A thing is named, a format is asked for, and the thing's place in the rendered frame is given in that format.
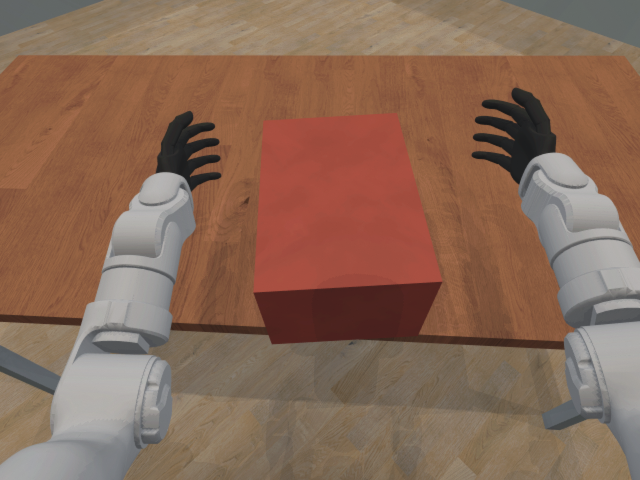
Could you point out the robot right upper arm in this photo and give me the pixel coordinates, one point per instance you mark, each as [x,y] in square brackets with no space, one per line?
[603,377]

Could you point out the right robot forearm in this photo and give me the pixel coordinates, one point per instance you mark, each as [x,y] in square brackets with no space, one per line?
[596,268]

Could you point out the robot left hand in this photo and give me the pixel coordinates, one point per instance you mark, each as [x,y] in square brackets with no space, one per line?
[175,152]

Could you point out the robot right hand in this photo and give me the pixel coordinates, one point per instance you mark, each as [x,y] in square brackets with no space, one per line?
[531,132]

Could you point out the left robot forearm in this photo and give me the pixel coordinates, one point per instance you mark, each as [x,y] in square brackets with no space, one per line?
[130,313]

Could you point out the robot left upper arm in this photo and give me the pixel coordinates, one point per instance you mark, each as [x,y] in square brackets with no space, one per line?
[110,406]

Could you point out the carton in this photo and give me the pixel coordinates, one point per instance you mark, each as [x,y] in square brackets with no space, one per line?
[343,250]

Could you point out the table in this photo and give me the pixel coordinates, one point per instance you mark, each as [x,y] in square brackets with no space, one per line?
[79,135]

